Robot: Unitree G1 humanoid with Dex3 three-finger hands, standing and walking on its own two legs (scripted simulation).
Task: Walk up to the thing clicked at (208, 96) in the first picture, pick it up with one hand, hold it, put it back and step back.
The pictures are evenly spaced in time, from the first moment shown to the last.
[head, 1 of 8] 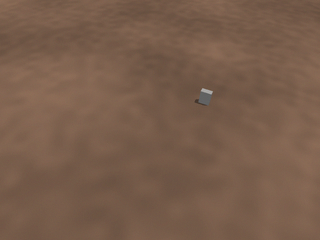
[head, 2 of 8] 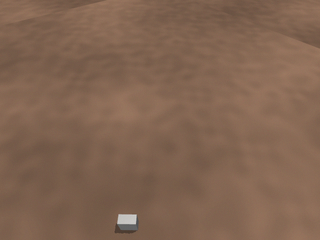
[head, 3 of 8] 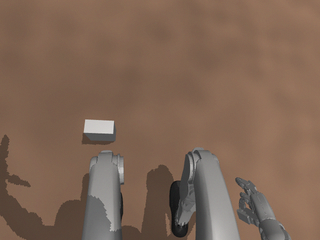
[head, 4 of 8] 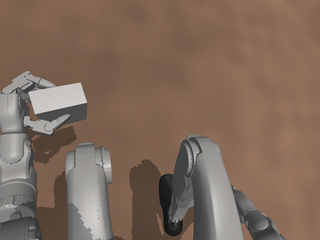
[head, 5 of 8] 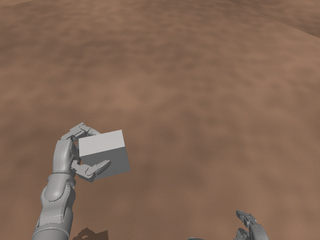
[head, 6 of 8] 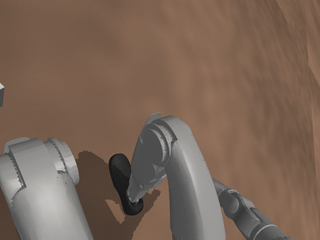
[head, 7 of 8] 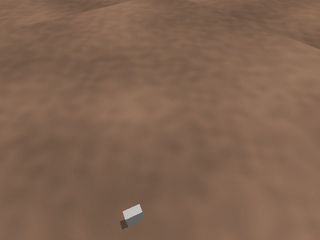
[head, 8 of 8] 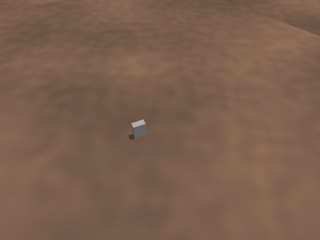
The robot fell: no
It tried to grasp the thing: yes
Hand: left
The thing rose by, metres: 0.70
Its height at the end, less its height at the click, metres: +0.00
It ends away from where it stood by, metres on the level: 0.02
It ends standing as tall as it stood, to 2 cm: yes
